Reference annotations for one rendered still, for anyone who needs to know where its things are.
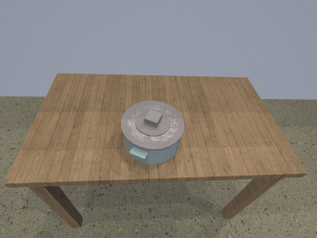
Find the table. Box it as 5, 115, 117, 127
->
4, 73, 307, 228

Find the knob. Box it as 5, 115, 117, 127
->
144, 109, 162, 127

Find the pot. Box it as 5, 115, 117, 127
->
125, 138, 180, 165

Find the lid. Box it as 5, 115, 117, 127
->
121, 100, 184, 151

